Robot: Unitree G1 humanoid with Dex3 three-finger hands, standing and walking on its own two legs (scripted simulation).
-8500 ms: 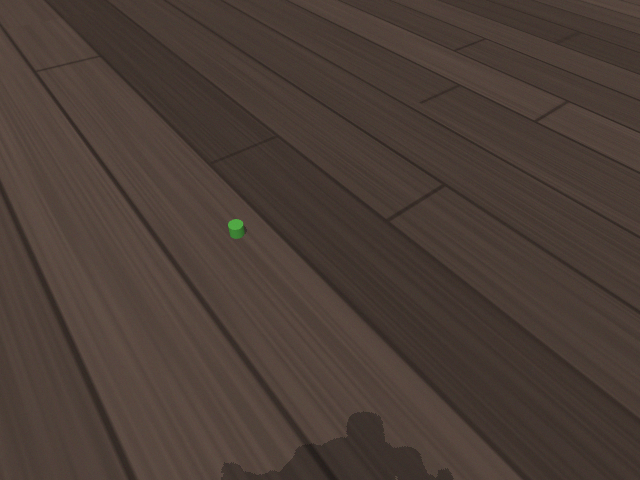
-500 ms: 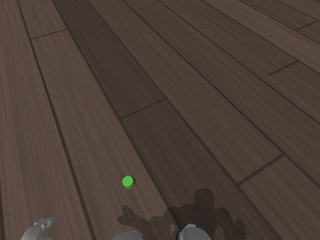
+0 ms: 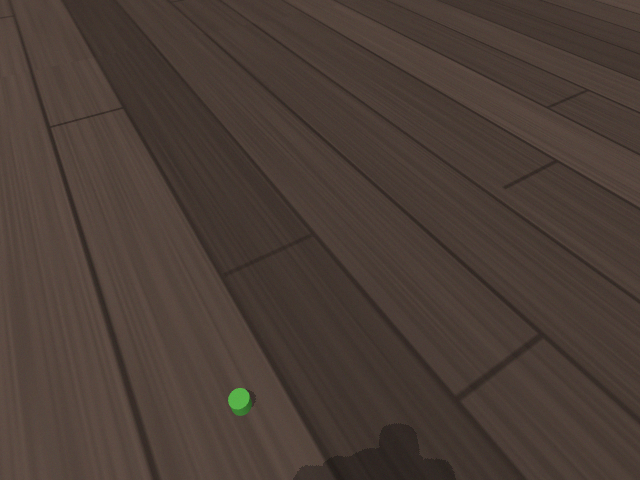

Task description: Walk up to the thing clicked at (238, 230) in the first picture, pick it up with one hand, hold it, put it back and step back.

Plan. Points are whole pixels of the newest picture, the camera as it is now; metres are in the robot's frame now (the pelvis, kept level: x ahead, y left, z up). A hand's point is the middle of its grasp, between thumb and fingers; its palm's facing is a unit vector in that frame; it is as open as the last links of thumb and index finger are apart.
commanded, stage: walk up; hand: left
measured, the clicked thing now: (240, 401) +0.48 +0.26 -0.74
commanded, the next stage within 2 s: none
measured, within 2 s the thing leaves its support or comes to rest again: neither
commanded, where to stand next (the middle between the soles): +0.09 +0.03 m, yaw -1 degrees
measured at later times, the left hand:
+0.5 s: hand out of the picture +0.08 +0.32 -0.18, palm faces -0.06 -0.94 -0.34, open 7.3 cm
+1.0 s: hand out of the picture +0.07 +0.32 -0.15, palm faces -0.05 -0.93 -0.36, open 7.4 cm
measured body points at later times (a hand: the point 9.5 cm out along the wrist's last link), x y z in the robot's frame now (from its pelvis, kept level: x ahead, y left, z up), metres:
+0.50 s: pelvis +0.00 +0.05 -0.02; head +0.05 +0.08 +0.43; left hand +0.08 +0.37 -0.15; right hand +0.12 -0.25 -0.12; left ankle +0.12 +0.18 -0.73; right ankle -0.02 -0.09 -0.71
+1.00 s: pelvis +0.03 +0.05 +0.00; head +0.05 +0.06 +0.45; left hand +0.07 +0.37 -0.12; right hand +0.08 -0.27 -0.11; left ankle +0.05 +0.15 -0.73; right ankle +0.02 -0.09 -0.67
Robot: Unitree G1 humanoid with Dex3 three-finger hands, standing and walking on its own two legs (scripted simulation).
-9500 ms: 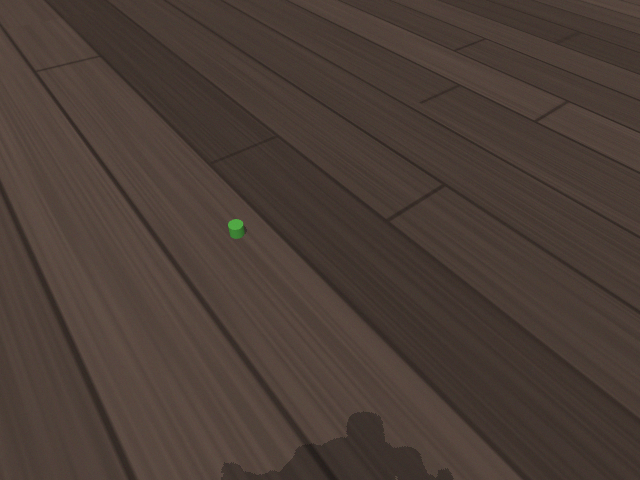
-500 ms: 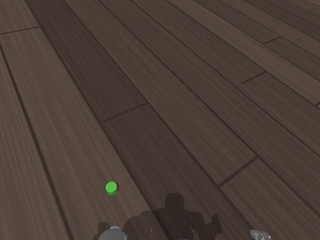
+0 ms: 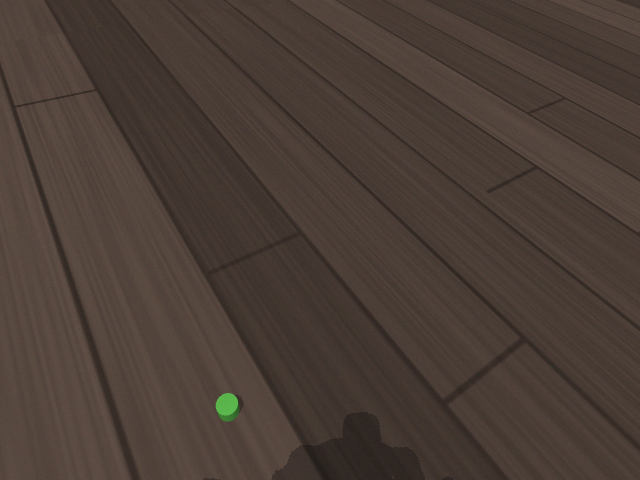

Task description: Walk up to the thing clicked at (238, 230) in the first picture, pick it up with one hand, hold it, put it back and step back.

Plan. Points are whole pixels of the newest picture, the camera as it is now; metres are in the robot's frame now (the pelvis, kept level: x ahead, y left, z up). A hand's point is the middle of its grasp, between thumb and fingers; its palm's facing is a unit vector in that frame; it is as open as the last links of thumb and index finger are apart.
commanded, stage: walk up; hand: left
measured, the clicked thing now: (227, 407) +0.45 +0.21 -0.74
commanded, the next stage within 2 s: none
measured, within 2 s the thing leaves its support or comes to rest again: neither
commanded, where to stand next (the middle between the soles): +0.06 -0.02 m, yaw -1 degrees
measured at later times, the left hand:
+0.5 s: hand out of the picture +0.05 +0.26 -0.14, palm faces +0.04 -0.86 -0.50, open 7.3 cm
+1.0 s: hand out of the picture +0.04 +0.23 -0.15, palm faces +0.01 -0.92 -0.39, open 7.3 cm
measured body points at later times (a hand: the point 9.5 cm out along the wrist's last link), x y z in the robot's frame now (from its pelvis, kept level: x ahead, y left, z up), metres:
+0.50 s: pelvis -0.05 -0.03 -0.03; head +0.00 -0.06 +0.42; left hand +0.05 +0.31 -0.11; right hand +0.03 -0.34 -0.17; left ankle -0.11 +0.11 -0.71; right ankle +0.11 -0.16 -0.73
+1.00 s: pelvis +0.01 -0.04 -0.01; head +0.03 -0.06 +0.44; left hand +0.04 +0.28 -0.12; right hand +0.06 -0.37 -0.14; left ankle -0.08 +0.08 -0.68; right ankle +0.06 -0.16 -0.74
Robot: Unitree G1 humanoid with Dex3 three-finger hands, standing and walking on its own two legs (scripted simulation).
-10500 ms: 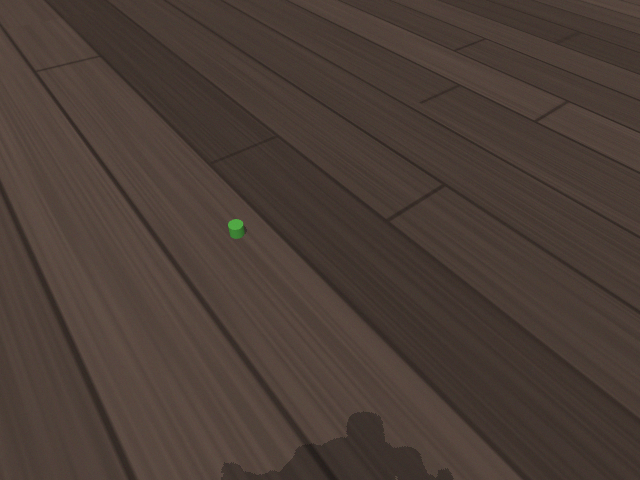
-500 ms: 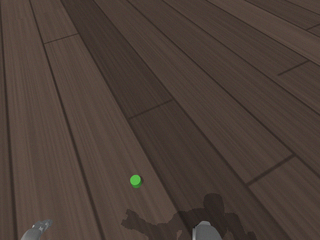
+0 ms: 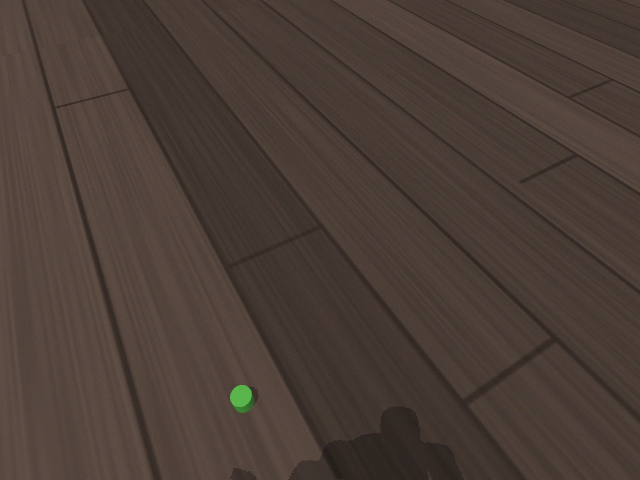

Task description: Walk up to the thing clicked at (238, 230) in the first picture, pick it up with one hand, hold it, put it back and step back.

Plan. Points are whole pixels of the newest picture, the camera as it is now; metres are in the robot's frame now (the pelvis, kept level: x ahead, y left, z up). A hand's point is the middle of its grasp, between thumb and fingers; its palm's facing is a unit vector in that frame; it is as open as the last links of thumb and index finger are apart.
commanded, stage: walk up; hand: left
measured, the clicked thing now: (242, 398) +0.45 +0.24 -0.73
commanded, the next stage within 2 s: stand in 1.04 s
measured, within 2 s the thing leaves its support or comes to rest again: neither
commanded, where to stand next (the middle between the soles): +0.05 +0.02 m, yaw -3 degrees
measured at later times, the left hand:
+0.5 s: hand out of the picture +0.12 +0.31 -0.18, palm faces -0.13 -0.92 -0.38, open 7.3 cm
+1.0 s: hand out of the picture +0.00 +0.34 -0.13, palm faces -0.06 -0.91 -0.41, open 7.4 cm
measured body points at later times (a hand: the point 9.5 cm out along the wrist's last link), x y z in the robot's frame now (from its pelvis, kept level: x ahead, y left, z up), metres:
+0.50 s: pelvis -0.02 +0.05 -0.02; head +0.07 +0.07 +0.42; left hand +0.12 +0.36 -0.15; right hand +0.07 -0.27 -0.12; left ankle +0.11 +0.16 -0.72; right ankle -0.07 -0.10 -0.64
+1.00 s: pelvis -0.02 +0.04 +0.00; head +0.00 +0.04 +0.45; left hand +0.00 +0.38 -0.10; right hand -0.02 -0.29 -0.11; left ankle +0.04 +0.15 -0.72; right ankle -0.10 -0.09 -0.72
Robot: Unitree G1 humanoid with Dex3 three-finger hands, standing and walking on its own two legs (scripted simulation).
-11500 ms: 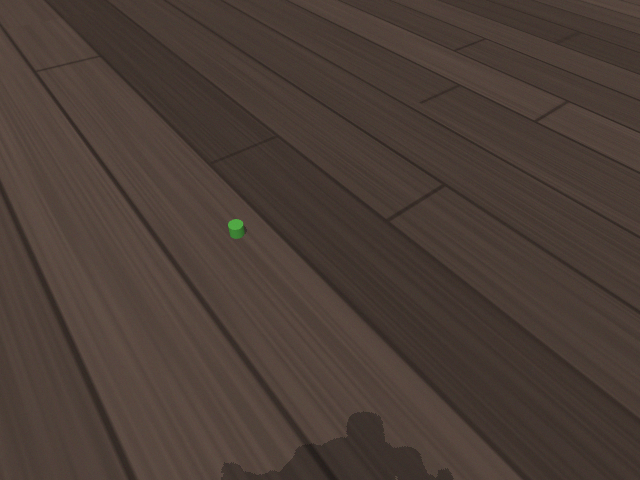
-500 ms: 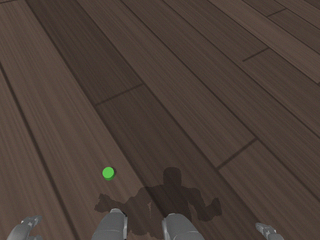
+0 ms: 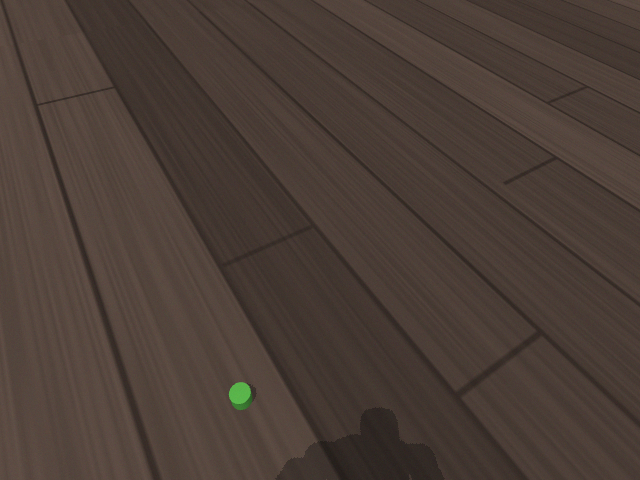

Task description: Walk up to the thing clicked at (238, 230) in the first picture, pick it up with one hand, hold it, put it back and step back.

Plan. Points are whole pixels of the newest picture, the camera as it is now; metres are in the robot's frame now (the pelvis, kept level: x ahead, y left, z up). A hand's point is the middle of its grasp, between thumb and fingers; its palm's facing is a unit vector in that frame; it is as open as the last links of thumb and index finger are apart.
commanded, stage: walk up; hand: left
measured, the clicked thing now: (240, 396) +0.47 +0.22 -0.73
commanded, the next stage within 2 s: stand in 0.04 s
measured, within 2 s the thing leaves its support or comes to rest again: neither
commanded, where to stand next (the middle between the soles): +0.08 -0.01 m, yaw +0 degrees
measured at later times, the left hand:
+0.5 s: hand out of the picture +0.14 +0.25 -0.14, palm faces -0.06 -0.94 -0.34, open 7.3 cm
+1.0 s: hand (148, 459) +0.18 +0.23 -0.13, palm faces -0.04 -0.94 -0.33, open 7.3 cm
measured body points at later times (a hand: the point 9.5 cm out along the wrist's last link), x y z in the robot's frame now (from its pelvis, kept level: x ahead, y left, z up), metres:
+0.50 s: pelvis +0.05 +0.00 +0.01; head +0.05 +0.00 +0.46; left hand +0.14 +0.30 -0.11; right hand +0.15 -0.29 -0.11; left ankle +0.06 +0.11 -0.73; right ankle +0.07 -0.13 -0.73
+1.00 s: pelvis +0.07 -0.01 +0.02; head +0.08 -0.01 +0.47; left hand +0.18 +0.28 -0.11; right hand +0.16 -0.31 -0.11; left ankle +0.06 +0.11 -0.73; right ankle +0.07 -0.13 -0.73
